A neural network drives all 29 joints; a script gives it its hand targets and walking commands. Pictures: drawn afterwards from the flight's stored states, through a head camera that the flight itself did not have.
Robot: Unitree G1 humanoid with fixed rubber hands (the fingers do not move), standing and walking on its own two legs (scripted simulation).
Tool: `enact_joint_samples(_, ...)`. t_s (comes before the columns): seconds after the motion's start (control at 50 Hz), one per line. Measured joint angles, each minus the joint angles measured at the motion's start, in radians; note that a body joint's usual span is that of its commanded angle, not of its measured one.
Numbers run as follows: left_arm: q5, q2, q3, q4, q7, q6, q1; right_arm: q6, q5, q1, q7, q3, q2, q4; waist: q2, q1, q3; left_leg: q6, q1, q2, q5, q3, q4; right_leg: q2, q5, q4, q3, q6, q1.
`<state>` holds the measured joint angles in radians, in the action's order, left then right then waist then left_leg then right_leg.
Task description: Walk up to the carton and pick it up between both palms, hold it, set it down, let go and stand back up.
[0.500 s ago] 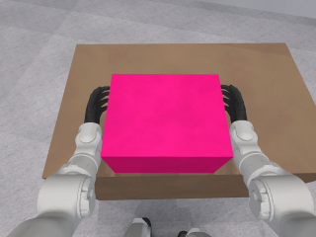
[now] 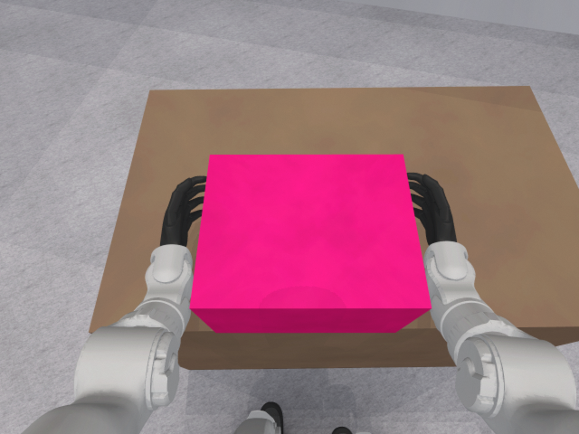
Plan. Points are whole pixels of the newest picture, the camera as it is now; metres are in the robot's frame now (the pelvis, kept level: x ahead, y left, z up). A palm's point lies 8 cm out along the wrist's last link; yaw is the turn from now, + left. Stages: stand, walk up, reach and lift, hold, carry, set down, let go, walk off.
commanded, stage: reach and lift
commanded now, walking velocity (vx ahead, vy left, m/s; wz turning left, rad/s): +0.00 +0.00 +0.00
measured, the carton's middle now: (305, 247) +0.38 +0.01 -0.05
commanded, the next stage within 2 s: none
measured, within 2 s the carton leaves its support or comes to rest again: leaves its support in 0.20 s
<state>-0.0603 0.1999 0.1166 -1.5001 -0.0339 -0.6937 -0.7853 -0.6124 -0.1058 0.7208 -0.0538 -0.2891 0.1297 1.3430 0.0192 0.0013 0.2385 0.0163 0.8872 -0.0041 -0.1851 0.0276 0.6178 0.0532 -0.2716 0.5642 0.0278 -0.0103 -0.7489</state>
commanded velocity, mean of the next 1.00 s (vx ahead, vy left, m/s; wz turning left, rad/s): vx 0.00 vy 0.00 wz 0.00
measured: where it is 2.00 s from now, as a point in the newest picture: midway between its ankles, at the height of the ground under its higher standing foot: outside the picture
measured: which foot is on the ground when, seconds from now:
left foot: down 0.00-1.00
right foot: down 0.00-1.00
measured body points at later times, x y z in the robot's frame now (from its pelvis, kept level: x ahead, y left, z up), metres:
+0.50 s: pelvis +0.00 +0.00 +0.01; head +0.11 +0.01 +0.44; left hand +0.40 +0.20 +0.00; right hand +0.40 -0.18 +0.00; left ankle +0.04 +0.10 -0.72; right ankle -0.03 -0.12 -0.72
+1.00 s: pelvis +0.02 +0.00 +0.03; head +0.06 -0.01 +0.47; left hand +0.40 +0.19 +0.06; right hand +0.40 -0.19 +0.07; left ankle +0.04 +0.10 -0.72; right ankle -0.03 -0.12 -0.72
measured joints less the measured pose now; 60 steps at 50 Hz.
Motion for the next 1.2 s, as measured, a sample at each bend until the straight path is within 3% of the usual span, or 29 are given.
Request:
enact_joint_samples(0.28, 0.003, -0.013, -0.014, 0.052, -0.012, -0.027, 0.022, -0.059, -0.014, -0.036, -0.012, -0.013, -0.001, -0.031, -0.008, 0.009, 0.0, -0.001, -0.016, -0.003, 0.034, 0.001, -0.054, 0.003, 0.037, -0.058, 0.0, -0.002, 0.017)
enact_joint_samples(0.5, -0.032, -0.021, -0.066, 0.088, -0.021, 0.001, 0.044, -0.035, 0.02, -0.081, -0.021, 0.028, 0.002, -0.082, -0.003, 0.018, 0.014, 0.001, -0.034, -0.003, 0.053, -0.005, -0.098, 0.001, 0.059, -0.103, -0.007, -0.001, 0.033)
enact_joint_samples(0.66, -0.102, -0.024, -0.138, 0.148, -0.033, 0.041, 0.093, 0.038, 0.113, -0.146, -0.035, 0.137, 0.011, -0.186, 0.02, 0.019, 0.032, 0.004, -0.064, -0.001, 0.04, -0.011, -0.1, -0.001, 0.05, -0.11, -0.013, 0.002, 0.064)
enact_joint_samples(0.84, -0.171, -0.009, -0.201, 0.279, -0.048, 0.136, 0.155, 0.182, 0.247, -0.214, -0.065, 0.265, 0.031, -0.368, 0.036, 0.011, 0.035, 0.005, -0.161, 0.005, 0.021, -0.017, -0.114, -0.008, 0.03, -0.119, -0.019, 0.003, 0.158)
enact_joint_samples(0.92, -0.133, -0.026, -0.153, 0.334, -0.045, 0.176, 0.177, 0.247, 0.238, -0.241, -0.073, 0.267, 0.041, -0.453, 0.019, 0.011, -0.012, 0.005, -0.273, 0.017, 0.035, -0.021, -0.171, -0.02, 0.033, -0.153, -0.023, 0.005, 0.259)
enact_joint_samples(1.2, -0.064, -0.032, -0.078, 0.471, -0.025, 0.355, 0.234, 0.364, 0.245, -0.248, -0.065, 0.26, 0.026, -0.481, -0.025, 0.003, -0.074, -0.005, -0.487, 0.015, 0.076, -0.02, -0.279, -0.019, 0.071, -0.255, -0.025, -0.009, 0.469)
